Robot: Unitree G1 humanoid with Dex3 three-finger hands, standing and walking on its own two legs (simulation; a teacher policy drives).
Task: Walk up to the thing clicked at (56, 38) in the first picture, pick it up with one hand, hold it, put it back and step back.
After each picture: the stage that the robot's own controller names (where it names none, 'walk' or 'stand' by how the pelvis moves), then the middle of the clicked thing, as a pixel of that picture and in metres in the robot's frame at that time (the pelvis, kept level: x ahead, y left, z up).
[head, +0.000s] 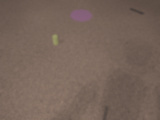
stand; (55, 39) +1.55 +0.39 -0.72
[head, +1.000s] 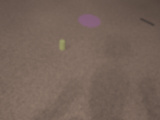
walk; (62, 44) +1.45 +0.20 -0.71
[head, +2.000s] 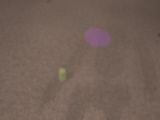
walk; (62, 74) +0.94 +0.19 -0.71
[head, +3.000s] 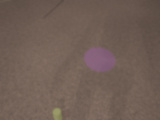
walk; (57, 114) +0.55 +0.22 -0.71
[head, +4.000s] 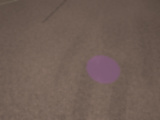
stand; out of the picture +0.39 +0.21 -0.71
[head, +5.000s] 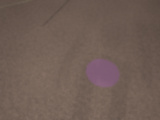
walk; out of the picture +0.37 +0.21 -0.72
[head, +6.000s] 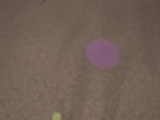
stand; (57, 119) +0.41 +0.21 -0.70
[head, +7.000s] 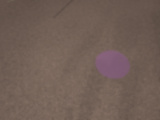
stand; out of the picture +0.42 +0.20 -0.70
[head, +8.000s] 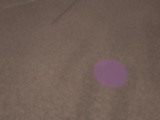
stand; out of the picture +0.38 +0.19 -0.70
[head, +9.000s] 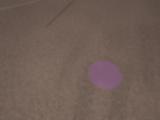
stand; out of the picture +0.37 +0.20 -0.73
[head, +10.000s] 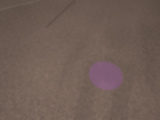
stand; out of the picture +0.36 +0.21 -0.73
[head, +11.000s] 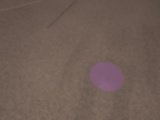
stand; out of the picture +0.36 +0.21 -0.73
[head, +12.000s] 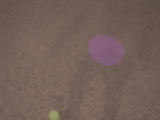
go down; (54, 117) +0.39 +0.19 -0.64
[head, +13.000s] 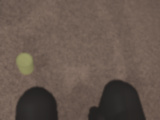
go down; (25, 64) +0.46 +0.20 -0.30
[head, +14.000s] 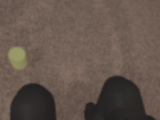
close in; (18, 58) +0.47 +0.21 -0.28
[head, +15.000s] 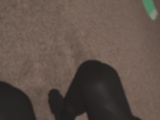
close in; out of the picture +0.46 +0.24 -0.23
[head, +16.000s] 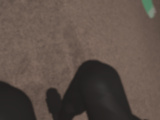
close; out of the picture +0.44 +0.25 -0.24
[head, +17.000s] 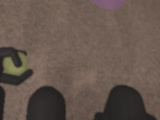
lift; (17, 68) +0.37 +0.24 -0.08
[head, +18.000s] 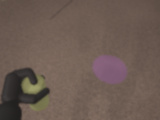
hold; (36, 93) +0.32 +0.17 +0.04
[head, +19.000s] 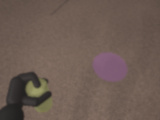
hold; (40, 96) +0.32 +0.17 +0.00
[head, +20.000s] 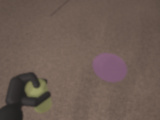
hold; (39, 96) +0.32 +0.17 +0.00
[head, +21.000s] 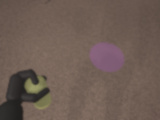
crouch; (39, 92) +0.34 +0.17 -0.04
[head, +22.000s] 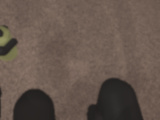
lower; (3, 44) +0.48 +0.22 -0.10
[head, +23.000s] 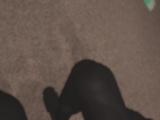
lower; out of the picture +0.45 +0.26 -0.24
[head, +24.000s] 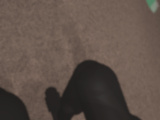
lower; out of the picture +0.45 +0.26 -0.24
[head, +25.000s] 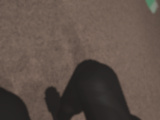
lower; out of the picture +0.45 +0.26 -0.24
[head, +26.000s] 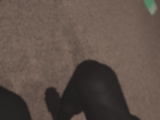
lower; out of the picture +0.45 +0.26 -0.24
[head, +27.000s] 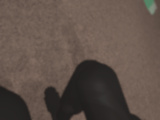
draw back; out of the picture +0.45 +0.26 -0.24
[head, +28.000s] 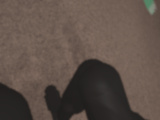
stand; out of the picture +0.45 +0.26 -0.24
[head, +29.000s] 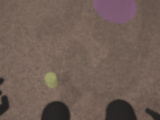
walk; (51, 80) +0.45 +0.18 -0.45
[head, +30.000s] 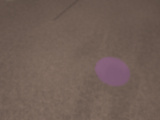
stand; out of the picture +0.39 +0.16 -0.66
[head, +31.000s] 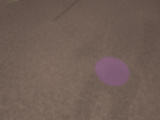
stand; out of the picture +0.39 +0.17 -0.67
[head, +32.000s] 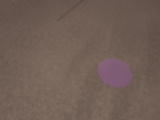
stand; out of the picture +0.40 +0.16 -0.69
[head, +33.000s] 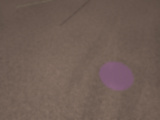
stand; out of the picture +0.39 +0.18 -0.72
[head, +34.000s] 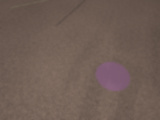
stand; out of the picture +0.37 +0.19 -0.73
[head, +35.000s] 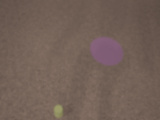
walk; (58, 111) +0.44 +0.14 -0.71
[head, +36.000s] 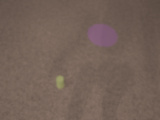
walk; (60, 82) +0.72 +0.19 -0.71
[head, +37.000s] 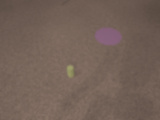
stand; (70, 71) +1.02 +0.21 -0.71
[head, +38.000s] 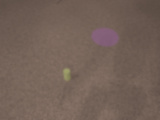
stand; (67, 74) +0.95 +0.19 -0.72
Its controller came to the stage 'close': yes
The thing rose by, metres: 0.71
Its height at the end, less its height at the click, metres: +0.00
